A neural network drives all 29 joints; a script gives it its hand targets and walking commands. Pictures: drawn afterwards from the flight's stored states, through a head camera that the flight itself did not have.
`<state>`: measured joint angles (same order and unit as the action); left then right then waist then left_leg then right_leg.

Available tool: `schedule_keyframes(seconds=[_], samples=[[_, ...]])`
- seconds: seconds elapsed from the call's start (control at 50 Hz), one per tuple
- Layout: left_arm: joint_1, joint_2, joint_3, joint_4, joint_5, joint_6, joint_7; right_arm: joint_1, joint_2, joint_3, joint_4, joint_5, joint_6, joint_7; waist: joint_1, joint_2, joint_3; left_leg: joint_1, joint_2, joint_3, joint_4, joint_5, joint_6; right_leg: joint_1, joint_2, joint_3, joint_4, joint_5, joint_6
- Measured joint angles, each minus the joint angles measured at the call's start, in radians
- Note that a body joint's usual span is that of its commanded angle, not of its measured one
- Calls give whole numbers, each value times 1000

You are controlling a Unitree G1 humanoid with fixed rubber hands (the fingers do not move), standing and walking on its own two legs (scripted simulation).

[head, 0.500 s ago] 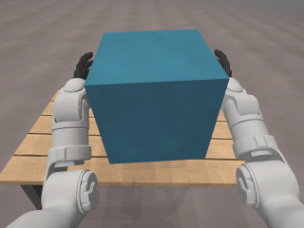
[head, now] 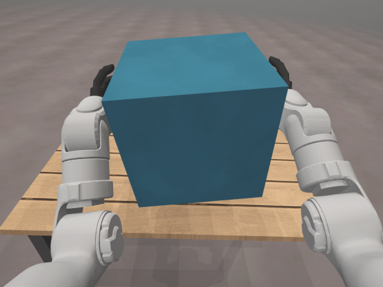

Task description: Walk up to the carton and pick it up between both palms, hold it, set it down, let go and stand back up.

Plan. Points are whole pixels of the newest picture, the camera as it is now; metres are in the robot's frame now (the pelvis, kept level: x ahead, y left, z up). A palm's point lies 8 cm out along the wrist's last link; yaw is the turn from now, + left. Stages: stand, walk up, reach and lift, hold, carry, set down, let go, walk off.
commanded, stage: hold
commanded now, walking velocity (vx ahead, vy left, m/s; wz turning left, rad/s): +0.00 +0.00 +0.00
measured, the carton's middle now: (193, 117) +0.37 +0.01 +0.23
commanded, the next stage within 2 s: none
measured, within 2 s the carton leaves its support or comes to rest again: neither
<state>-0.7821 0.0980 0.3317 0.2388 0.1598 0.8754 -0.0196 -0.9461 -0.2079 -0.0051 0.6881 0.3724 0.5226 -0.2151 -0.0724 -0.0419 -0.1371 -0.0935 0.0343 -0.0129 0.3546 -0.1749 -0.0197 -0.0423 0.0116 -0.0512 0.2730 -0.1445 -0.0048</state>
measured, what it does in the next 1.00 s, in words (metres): stands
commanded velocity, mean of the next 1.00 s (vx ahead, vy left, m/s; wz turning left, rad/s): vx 0.00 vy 0.00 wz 0.00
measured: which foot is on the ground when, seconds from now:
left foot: down 0.00-1.00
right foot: down 0.00-1.00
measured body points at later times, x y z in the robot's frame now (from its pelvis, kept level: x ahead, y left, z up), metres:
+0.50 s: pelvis +0.00 +0.00 +0.00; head -0.09 +0.02 +0.44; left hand +0.38 +0.18 +0.27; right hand +0.38 -0.16 +0.30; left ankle +0.02 +0.13 -0.75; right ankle +0.01 -0.11 -0.75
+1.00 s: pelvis +0.00 +0.00 +0.00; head -0.09 +0.02 +0.44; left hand +0.37 +0.18 +0.27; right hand +0.38 -0.16 +0.30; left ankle +0.02 +0.13 -0.75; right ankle +0.01 -0.11 -0.75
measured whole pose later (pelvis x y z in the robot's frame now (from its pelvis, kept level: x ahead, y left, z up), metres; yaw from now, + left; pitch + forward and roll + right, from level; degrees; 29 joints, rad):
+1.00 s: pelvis +0.00 +0.00 +0.00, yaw +0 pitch -4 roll -1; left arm -0.82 0.12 0.33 0.27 0.15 0.89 -0.03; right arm -0.98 -0.22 0.00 0.69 0.38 0.58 -0.23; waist -0.07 -0.03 -0.16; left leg -0.12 0.04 -0.02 0.36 -0.18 -0.02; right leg -0.06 0.02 -0.06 0.27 -0.14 -0.01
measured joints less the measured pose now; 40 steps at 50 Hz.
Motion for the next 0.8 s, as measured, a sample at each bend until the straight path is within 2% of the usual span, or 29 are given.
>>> schedule_keyframes(seconds=[0.32,0.8], samples=[[-73,34,2,97,-9,5,-13,-71,-11,2,67,-7,36,-5,7,8,-28,-21,1,-6,-4,9,-3,-22,2,-6,2,3,-4],[-33,31,-6,32,-16,16,-12,-32,-11,19,0,15,54,-22,1,10,-18,-26,6,-10,8,0,-7,-20,7,-8,-1,1,-6]])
